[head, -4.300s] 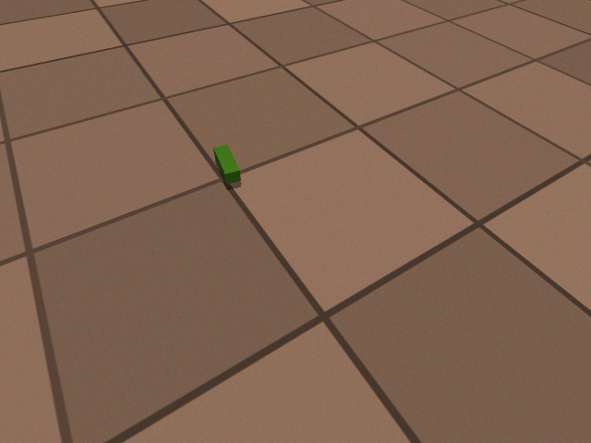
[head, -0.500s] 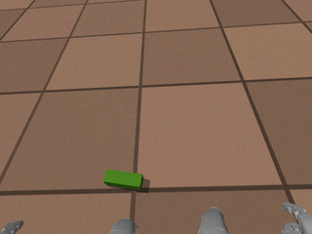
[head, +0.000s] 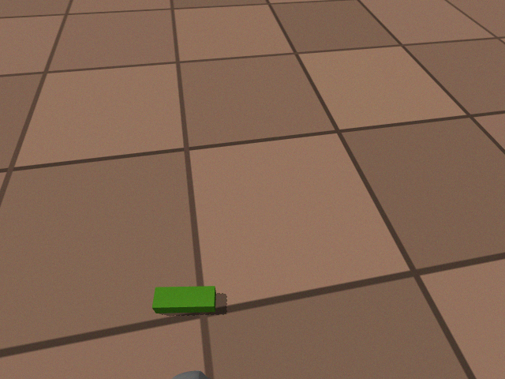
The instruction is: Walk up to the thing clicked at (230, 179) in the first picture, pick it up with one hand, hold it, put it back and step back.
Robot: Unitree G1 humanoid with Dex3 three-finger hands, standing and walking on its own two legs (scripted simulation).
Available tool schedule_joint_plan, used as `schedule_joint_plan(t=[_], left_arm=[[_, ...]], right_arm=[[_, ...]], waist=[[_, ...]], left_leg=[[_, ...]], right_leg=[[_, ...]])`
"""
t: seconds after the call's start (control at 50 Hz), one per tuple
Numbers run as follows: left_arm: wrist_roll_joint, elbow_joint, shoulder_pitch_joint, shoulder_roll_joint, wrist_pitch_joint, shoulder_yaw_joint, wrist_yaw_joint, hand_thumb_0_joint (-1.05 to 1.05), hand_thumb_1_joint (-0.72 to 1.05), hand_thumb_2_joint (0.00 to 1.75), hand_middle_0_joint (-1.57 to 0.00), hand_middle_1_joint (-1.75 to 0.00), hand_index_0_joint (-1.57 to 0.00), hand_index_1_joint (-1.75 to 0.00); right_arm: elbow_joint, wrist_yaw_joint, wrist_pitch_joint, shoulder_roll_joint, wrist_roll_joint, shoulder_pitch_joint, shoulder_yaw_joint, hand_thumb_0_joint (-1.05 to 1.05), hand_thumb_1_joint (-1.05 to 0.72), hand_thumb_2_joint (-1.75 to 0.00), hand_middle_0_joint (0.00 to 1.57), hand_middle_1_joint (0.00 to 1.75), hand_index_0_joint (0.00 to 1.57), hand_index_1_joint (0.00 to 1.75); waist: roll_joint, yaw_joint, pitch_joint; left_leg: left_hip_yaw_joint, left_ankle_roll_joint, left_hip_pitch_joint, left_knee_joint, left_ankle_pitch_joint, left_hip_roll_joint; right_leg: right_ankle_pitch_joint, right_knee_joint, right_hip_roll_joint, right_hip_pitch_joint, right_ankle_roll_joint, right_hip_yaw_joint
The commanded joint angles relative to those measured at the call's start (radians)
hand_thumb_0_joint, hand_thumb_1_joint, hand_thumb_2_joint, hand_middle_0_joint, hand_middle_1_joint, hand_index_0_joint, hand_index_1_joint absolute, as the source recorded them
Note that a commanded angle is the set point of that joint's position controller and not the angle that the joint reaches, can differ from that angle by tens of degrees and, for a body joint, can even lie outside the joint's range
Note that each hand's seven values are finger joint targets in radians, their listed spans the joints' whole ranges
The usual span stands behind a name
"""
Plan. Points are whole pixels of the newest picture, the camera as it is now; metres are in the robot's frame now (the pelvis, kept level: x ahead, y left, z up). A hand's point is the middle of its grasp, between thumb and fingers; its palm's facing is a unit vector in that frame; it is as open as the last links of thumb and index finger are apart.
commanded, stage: walk up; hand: left
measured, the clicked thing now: (185, 299) +0.46 +0.23 -0.71
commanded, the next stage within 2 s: stand in 1.52 s
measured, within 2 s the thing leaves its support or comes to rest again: neither
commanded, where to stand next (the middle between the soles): +0.09 -0.03 m, yaw +3 degrees
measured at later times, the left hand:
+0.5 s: hand out of the picture +0.09 +0.24 -0.13, palm faces -0.08 -0.92 -0.37, open 7.4 cm
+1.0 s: hand (110, 377) +0.15 +0.23 -0.11, palm faces -0.05 -0.94 -0.33, open 7.4 cm
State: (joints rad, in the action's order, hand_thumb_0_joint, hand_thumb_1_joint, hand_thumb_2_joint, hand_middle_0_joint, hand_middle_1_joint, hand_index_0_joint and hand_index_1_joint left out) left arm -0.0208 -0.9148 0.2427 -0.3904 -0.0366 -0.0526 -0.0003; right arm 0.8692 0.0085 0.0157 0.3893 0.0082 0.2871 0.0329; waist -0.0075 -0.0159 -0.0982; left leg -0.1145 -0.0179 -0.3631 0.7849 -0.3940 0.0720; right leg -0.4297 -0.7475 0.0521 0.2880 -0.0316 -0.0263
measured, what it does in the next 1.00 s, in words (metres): stands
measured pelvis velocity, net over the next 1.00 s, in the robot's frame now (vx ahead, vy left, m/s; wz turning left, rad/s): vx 0.02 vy -0.02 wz -0.05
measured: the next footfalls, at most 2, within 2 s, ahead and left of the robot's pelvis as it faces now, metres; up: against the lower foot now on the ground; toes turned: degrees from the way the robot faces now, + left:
none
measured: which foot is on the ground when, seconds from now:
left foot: down 0.00-1.00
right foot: down 0.00-1.00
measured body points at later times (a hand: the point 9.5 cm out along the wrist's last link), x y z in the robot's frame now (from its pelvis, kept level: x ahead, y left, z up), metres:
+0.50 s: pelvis +0.01 -0.02 +0.02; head +0.03 -0.04 +0.47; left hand +0.09 +0.28 -0.10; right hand +0.05 -0.34 -0.11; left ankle +0.02 +0.10 -0.71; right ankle -0.01 -0.12 -0.71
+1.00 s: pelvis +0.02 -0.02 +0.03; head +0.02 -0.02 +0.48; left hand +0.15 +0.27 -0.09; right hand +0.09 -0.32 -0.09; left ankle +0.02 +0.10 -0.71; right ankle -0.01 -0.13 -0.71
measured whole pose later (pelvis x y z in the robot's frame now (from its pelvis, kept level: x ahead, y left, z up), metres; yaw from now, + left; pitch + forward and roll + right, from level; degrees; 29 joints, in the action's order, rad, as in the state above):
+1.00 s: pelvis +0.02 -0.02 +0.03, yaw -3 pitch -2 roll +0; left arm -0.01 -1.14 0.02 -0.34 -0.01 -0.02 -0.01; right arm 1.13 0.00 0.03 0.35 0.01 0.08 0.00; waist 0.00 -0.01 -0.04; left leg -0.04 0.01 -0.13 0.38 -0.20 0.02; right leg -0.23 -0.37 0.02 0.10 -0.02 -0.01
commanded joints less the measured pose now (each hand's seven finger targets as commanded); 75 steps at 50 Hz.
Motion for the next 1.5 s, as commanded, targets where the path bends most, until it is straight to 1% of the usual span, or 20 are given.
schedule_joint_plan(t=[0.0,0.02,0.04,0.06,0.08,0.14,0.18,0.2,0.22,0.24,0.28,0.34,0.38,0.42,0.52,0.74,1.0,1.2,1.3,1.48], left_arm=[[0.020,0.075,-0.062,-0.228,-0.013,-0.044,0.014,0.00,0.90,0.90,-0.20,-0.30,-0.20,-0.30],[0.017,0.085,-0.080,-0.203,-0.012,-0.036,0.013,0.00,0.90,0.90,-0.20,-0.30,-0.20,-0.30],[0.017,0.063,-0.045,-0.190,-0.006,-0.034,0.015,0.00,0.90,0.90,-0.20,-0.30,-0.20,-0.30],[0.008,0.045,-0.020,-0.206,-0.002,-0.036,0.017,0.00,0.90,0.90,-0.20,-0.30,-0.20,-0.30],[0.002,0.036,-0.018,-0.215,-0.002,-0.037,0.015,0.00,0.90,0.90,-0.20,-0.30,-0.20,-0.30],[-0.003,0.011,0.001,-0.216,-0.005,-0.050,-0.007,0.00,0.90,0.90,-0.20,-0.30,-0.20,-0.30],[-0.001,-0.006,0.010,-0.203,-0.004,-0.053,-0.013,0.00,0.90,0.90,-0.20,-0.30,-0.20,-0.30],[-0.005,-0.010,0.007,-0.222,-0.007,-0.059,-0.010,0.00,0.90,0.90,-0.20,-0.30,-0.20,-0.30],[-0.008,-0.002,-0.017,-0.261,-0.017,-0.065,-0.005,0.00,0.90,0.90,-0.20,-0.30,-0.20,-0.30],[-0.010,-0.007,-0.023,-0.300,-0.021,-0.066,-0.003,0.00,0.90,0.90,-0.20,-0.30,-0.20,-0.30],[-0.008,0.010,-0.111,-0.288,-0.020,-0.058,0.002,0.00,0.90,0.90,-0.20,-0.30,-0.20,-0.30],[0.004,0.014,-0.182,-0.222,-0.020,-0.034,0.005,0.00,0.90,0.90,-0.20,-0.30,-0.20,-0.30],[0.013,0.002,-0.168,-0.186,-0.019,-0.018,0.002,0.00,0.90,0.90,-0.20,-0.30,-0.20,-0.30],[0.017,-0.030,-0.148,-0.194,-0.015,-0.016,0.002,0.00,0.90,0.90,-0.20,-0.30,-0.20,-0.30],[0.023,-0.074,-0.184,-0.199,-0.014,-0.011,0.011,0.00,0.90,0.90,-0.20,-0.30,-0.20,-0.30],[0.021,-0.145,-0.260,-0.169,0.001,-0.004,0.010,0.00,0.90,0.90,-0.20,-0.30,-0.20,-0.30],[0.012,-0.165,-0.283,-0.162,0.004,-0.012,0.002,0.00,0.90,0.90,-0.20,-0.30,-0.20,-0.30],[0.008,-0.176,-0.267,-0.160,0.009,-0.010,0.001,0.00,0.90,0.90,-0.20,-0.30,-0.20,-0.30],[0.010,-0.179,-0.254,-0.156,0.006,-0.008,0.003,0.00,0.90,0.90,-0.20,-0.30,-0.20,-0.30],[0.009,-0.181,-0.239,-0.151,0.010,-0.009,0.004,0.00,0.90,0.90,-0.20,-0.30,-0.20,-0.30]], right_arm=[[-0.042,0.017,0.062,0.247,-0.001,-0.023,0.069,0.00,-0.90,-0.90,0.20,0.30,0.20,0.30],[-0.027,0.015,0.067,0.270,0.004,0.006,0.072,0.00,-0.90,-0.90,0.20,0.30,0.20,0.30],[-0.027,0.012,0.067,0.292,0.001,-0.010,0.074,0.00,-0.90,-0.90,0.20,0.30,0.20,0.30],[-0.038,0.011,0.065,0.303,0.003,-0.042,0.081,0.00,-0.90,-0.90,0.20,0.30,0.20,0.30],[-0.044,0.010,0.065,0.297,0.007,-0.067,0.077,0.00,-0.90,-0.90,0.20,0.30,0.20,0.30],[-0.037,0.004,0.057,0.287,0.010,-0.116,0.064,0.00,-0.90,-0.90,0.20,0.30,0.20,0.30],[-0.028,-0.002,0.047,0.260,0.011,-0.154,0.052,0.00,-0.90,-0.90,0.20,0.30,0.20,0.30],[-0.027,-0.004,0.038,0.231,0.007,-0.153,0.044,0.00,-0.90,-0.90,0.20,0.30,0.20,0.30],[-0.028,-0.007,0.033,0.197,0.007,-0.158,0.035,0.00,-0.90,-0.90,0.20,0.30,0.20,0.30],[-0.021,-0.003,0.028,0.199,0.004,-0.173,0.033,0.00,-0.90,-0.90,0.20,0.30,0.20,0.30],[0.010,-0.007,0.037,0.221,0.000,-0.139,0.037,0.00,-0.90,-0.90,0.20,0.30,0.20,0.30],[0.064,-0.004,0.055,0.180,-0.012,-0.068,0.024,0.00,-0.90,-0.90,0.20,0.30,0.20,0.30],[0.068,0.002,0.060,0.212,-0.006,-0.097,0.031,0.00,-0.90,-0.90,0.20,0.30,0.20,0.30],[0.069,-0.002,0.057,0.228,-0.010,-0.170,0.026,0.00,-0.90,-0.90,0.20,0.30,0.20,0.30],[0.129,0.001,0.048,0.200,-0.012,-0.152,0.014,0.00,-0.90,-0.90,0.20,0.30,0.20,0.30],[0.190,0.002,0.037,0.178,-0.007,-0.238,0.004,0.00,-0.90,-0.90,0.20,0.30,0.20,0.30],[0.194,0.003,0.039,0.174,0.002,-0.259,0.008,0.00,-0.90,-0.90,0.20,0.30,0.20,0.30],[0.198,0.003,0.034,0.173,0.005,-0.258,0.012,0.00,-0.90,-0.90,0.20,0.30,0.20,0.30],[0.202,0.003,0.036,0.167,0.004,-0.248,0.011,0.00,-0.90,-0.90,0.20,0.30,0.20,0.30],[0.206,0.007,0.035,0.166,0.006,-0.242,0.014,0.00,-0.90,-0.90,0.20,0.30,0.20,0.30]], waist=[[-0.053,-0.025,0.112],[-0.093,-0.033,0.113],[-0.122,-0.013,0.099],[-0.124,-0.001,0.066],[-0.102,0.009,0.037],[-0.088,0.035,-0.016],[-0.078,0.051,-0.014],[-0.004,0.050,-0.027],[0.097,0.042,-0.028],[0.143,0.043,-0.028],[0.081,0.011,-0.033],[0.087,-0.026,0.108],[0.062,-0.015,0.187],[0.051,0.023,0.173],[0.034,0.007,0.169],[0.006,0.014,0.119],[0.005,0.008,0.153],[-0.001,0.008,0.110],[0.004,0.010,0.155],[-0.004,0.010,0.142]], left_leg=[[0.140,-0.035,0.107,-0.193,0.132,0.051],[0.265,-0.081,0.157,-0.282,0.145,0.133],[0.396,-0.162,0.185,-0.350,0.051,0.235],[0.463,-0.225,0.150,-0.402,-0.007,0.325],[0.475,-0.233,0.093,-0.416,-0.029,0.354],[0.317,-0.132,-0.073,-0.443,-0.250,0.243],[0.194,-0.057,-0.130,-0.400,-0.290,0.160],[0.135,-0.032,-0.160,-0.293,-0.266,0.112],[0.074,0.005,-0.204,-0.132,-0.177,0.029],[0.071,0.003,-0.147,-0.026,-0.159,-0.017],[0.113,-0.003,-0.072,-0.043,-0.120,-0.002],[0.112,-0.008,0.118,-0.272,0.166,-0.005],[0.193,-0.027,0.231,-0.323,0.294,0.048],[0.209,-0.048,0.184,-0.290,0.274,0.065],[0.164,-0.021,0.214,-0.327,0.404,0.040],[0.168,-0.011,0.229,-0.422,0.358,0.054],[0.160,-0.006,0.265,-0.456,0.387,0.060],[0.177,-0.009,0.247,-0.483,0.310,0.057],[0.177,-0.009,0.274,-0.478,0.393,0.059],[0.185,-0.012,0.271,-0.488,0.405,0.061]], right_leg=[[0.378,0.051,-0.161,0.039,-0.129,-0.189],[0.351,-0.028,-0.095,0.104,-0.085,-0.122],[0.186,-0.091,-0.041,0.165,-0.052,-0.055],[-0.020,-0.123,-0.043,0.182,-0.039,-0.018],[-0.088,-0.115,-0.071,0.165,-0.036,-0.034],[-0.027,0.015,-0.062,0.019,-0.057,-0.016],[0.038,0.142,-0.057,-0.059,-0.068,-0.030],[-0.062,0.243,-0.105,-0.059,-0.086,-0.152],[-0.243,0.371,-0.211,-0.041,-0.134,-0.409],[-0.333,0.467,-0.305,0.039,-0.190,-0.545],[-0.158,0.417,-0.301,0.061,-0.199,-0.460],[0.319,0.285,-0.226,-0.020,-0.097,-0.223],[0.448,0.220,-0.177,-0.004,-0.045,-0.146],[0.311,0.256,-0.140,-0.051,-0.027,-0.115],[0.499,0.272,-0.173,-0.110,-0.036,-0.118],[0.378,0.397,-0.160,-0.148,-0.009,-0.092],[0.411,0.441,-0.164,-0.204,0.001,-0.073],[0.317,0.465,-0.152,-0.179,0.005,-0.064],[0.403,0.462,-0.163,-0.221,0.011,-0.063],[0.382,0.458,-0.160,-0.216,0.011,-0.051]])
